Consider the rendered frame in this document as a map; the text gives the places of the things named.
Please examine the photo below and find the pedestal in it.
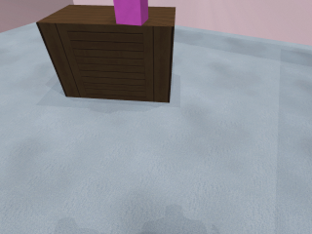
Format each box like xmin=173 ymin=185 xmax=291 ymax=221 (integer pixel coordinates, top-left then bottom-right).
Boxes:
xmin=36 ymin=5 xmax=176 ymax=103

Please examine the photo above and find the carton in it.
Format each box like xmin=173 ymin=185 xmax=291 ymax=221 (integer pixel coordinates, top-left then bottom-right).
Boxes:
xmin=113 ymin=0 xmax=148 ymax=26

